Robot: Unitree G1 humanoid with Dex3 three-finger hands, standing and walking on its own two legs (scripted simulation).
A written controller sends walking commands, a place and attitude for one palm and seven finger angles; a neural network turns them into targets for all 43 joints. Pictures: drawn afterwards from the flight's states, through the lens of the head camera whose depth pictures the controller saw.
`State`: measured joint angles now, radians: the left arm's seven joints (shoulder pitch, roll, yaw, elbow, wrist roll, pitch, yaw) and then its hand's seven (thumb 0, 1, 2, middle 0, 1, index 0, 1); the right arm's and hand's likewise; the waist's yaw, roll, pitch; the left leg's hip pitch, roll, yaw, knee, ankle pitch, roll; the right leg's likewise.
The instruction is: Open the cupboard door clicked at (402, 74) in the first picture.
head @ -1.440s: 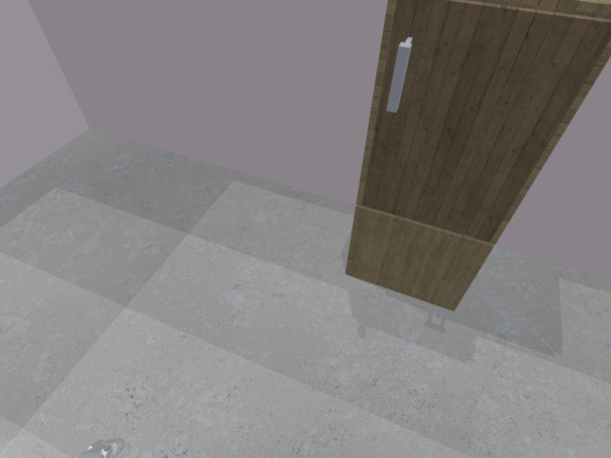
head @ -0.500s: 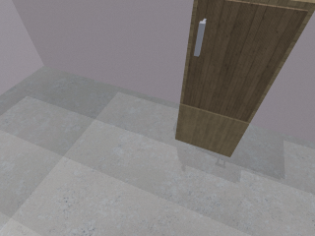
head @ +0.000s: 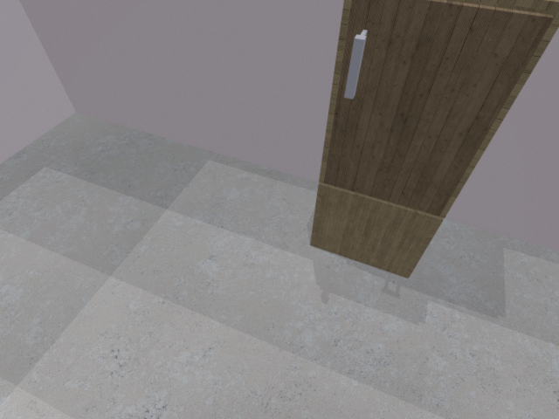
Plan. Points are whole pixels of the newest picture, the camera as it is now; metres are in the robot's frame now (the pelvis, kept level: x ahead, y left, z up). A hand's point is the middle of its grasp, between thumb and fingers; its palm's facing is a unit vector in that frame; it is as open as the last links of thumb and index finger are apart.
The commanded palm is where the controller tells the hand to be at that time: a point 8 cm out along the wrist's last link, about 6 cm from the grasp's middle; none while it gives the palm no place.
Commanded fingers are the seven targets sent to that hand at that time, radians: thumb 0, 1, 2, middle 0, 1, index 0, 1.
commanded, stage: turn to face it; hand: left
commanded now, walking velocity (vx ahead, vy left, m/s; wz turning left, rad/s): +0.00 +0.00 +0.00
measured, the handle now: (356, 64) +0.87 -0.14 +0.09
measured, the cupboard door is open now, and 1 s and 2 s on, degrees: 0 0 0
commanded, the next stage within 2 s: take the last steps up to it in 0.86 s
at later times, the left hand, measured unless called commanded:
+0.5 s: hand out of the picture +0.07 +0.19 -0.18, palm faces -0.14 -0.96 -0.26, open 7.4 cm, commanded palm none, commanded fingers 0.00 0.90 0.90 -0.20 -0.30 -0.20 -0.30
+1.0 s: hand out of the picture +0.07 +0.23 -0.18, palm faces -0.21 -0.95 -0.21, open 7.4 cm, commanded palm none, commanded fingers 0.00 0.90 0.90 -0.20 -0.30 -0.20 -0.30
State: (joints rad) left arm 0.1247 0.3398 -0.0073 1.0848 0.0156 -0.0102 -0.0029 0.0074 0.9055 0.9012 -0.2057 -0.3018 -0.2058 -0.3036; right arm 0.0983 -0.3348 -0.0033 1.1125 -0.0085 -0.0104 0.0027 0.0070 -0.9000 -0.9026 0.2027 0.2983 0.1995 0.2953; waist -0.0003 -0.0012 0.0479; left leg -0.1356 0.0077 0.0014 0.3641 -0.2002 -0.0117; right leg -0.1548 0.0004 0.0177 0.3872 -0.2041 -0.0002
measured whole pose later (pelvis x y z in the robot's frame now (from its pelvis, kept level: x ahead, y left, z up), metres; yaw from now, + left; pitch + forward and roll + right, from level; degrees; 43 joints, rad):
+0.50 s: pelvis -0.01 -0.01 -0.02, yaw -7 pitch -1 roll +2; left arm 0.19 0.25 0.02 0.97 0.02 0.05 -0.01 0.01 0.91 0.90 -0.20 -0.30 -0.20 -0.30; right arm 0.15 -0.22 -0.03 1.01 -0.01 0.03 -0.02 0.01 -0.90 -0.90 0.20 0.30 0.20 0.30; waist 0.01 -0.02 0.10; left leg -0.25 0.05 0.12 0.58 -0.32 -0.02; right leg -0.34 0.06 0.13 0.65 -0.29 -0.01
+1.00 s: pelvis -0.05 +0.04 -0.01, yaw -16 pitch +0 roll -1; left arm 0.23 0.26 0.08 0.94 0.03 0.07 0.00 0.01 0.91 0.90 -0.20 -0.30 -0.20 -0.30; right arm 0.21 -0.17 -0.03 0.96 -0.02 0.01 -0.03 0.01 -0.90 -0.90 0.20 0.30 0.20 0.30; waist 0.01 -0.06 0.02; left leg -0.19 0.00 0.05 0.48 -0.30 0.04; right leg -0.51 0.08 0.11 0.98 -0.36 0.05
